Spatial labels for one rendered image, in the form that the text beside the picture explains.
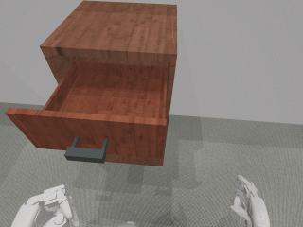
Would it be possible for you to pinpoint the cabinet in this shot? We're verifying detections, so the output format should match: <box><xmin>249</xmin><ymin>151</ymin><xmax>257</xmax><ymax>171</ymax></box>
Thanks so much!
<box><xmin>40</xmin><ymin>0</ymin><xmax>178</xmax><ymax>166</ymax></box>

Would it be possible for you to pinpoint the drawer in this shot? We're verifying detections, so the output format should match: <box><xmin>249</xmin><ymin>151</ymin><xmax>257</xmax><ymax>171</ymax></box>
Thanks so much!
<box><xmin>5</xmin><ymin>61</ymin><xmax>168</xmax><ymax>159</ymax></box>

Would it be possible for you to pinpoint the left robot hand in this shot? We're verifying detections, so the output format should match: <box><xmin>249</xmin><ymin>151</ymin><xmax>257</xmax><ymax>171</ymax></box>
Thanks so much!
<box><xmin>10</xmin><ymin>184</ymin><xmax>80</xmax><ymax>227</ymax></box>

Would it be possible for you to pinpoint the handle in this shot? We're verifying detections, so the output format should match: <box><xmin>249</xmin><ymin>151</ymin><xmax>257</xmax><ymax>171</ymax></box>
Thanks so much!
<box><xmin>64</xmin><ymin>136</ymin><xmax>109</xmax><ymax>164</ymax></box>

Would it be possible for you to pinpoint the right robot hand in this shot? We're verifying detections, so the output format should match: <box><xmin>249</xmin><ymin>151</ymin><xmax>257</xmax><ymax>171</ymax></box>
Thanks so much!
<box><xmin>230</xmin><ymin>174</ymin><xmax>271</xmax><ymax>227</ymax></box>

